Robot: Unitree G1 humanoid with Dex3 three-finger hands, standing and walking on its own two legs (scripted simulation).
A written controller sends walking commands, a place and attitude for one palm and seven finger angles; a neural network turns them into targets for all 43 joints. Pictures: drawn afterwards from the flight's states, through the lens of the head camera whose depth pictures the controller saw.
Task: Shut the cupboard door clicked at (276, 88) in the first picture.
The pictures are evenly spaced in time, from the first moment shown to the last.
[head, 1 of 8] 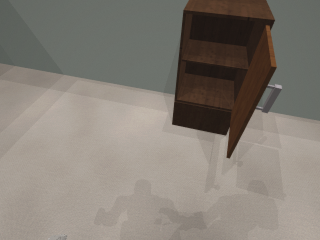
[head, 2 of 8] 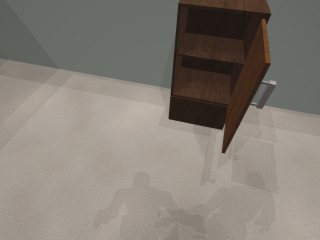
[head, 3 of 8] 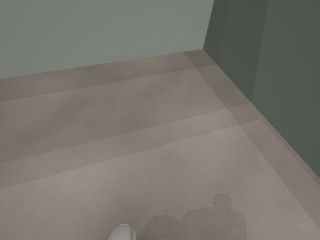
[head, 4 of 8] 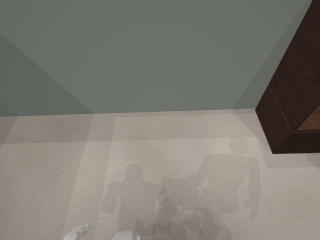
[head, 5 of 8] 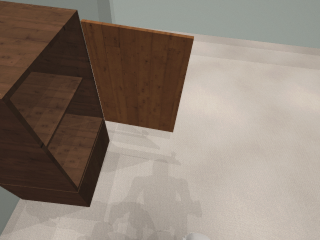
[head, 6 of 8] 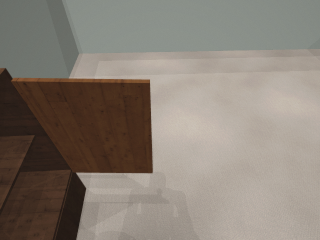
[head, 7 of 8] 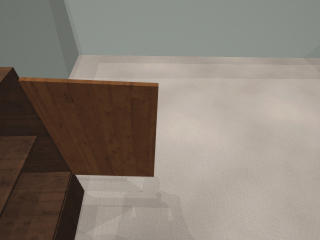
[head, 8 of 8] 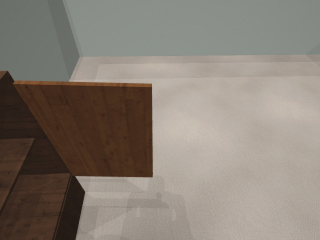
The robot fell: no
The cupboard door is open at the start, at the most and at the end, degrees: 86 86 86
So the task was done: no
